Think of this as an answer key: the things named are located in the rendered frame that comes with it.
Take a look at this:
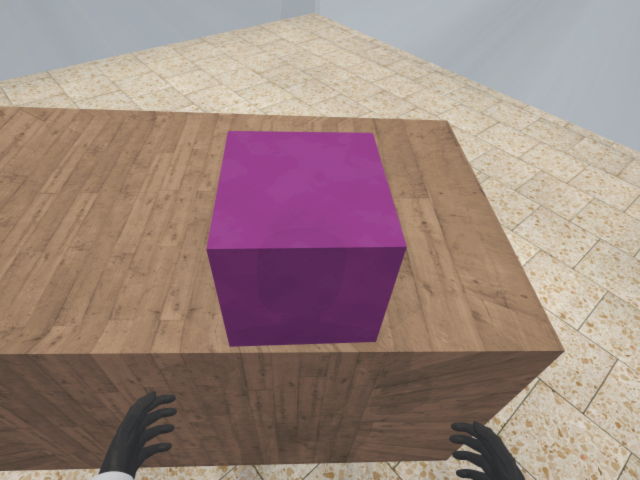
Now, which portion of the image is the pedestal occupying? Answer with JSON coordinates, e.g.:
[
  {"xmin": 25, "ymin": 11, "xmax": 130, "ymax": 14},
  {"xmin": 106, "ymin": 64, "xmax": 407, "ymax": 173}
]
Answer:
[{"xmin": 0, "ymin": 106, "xmax": 565, "ymax": 471}]

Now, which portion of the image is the left robot hand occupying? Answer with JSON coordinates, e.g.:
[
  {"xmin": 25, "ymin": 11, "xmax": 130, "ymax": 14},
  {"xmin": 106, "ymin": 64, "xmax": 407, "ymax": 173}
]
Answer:
[{"xmin": 98, "ymin": 391, "xmax": 177, "ymax": 479}]

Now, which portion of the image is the carton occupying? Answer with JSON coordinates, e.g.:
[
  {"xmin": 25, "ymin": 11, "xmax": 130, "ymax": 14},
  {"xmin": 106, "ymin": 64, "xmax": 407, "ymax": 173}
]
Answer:
[{"xmin": 206, "ymin": 131, "xmax": 407, "ymax": 347}]

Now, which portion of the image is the right robot hand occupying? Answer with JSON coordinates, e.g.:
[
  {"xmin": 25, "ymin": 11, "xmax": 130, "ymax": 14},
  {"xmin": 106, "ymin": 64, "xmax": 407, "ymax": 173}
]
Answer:
[{"xmin": 449, "ymin": 421, "xmax": 525, "ymax": 480}]

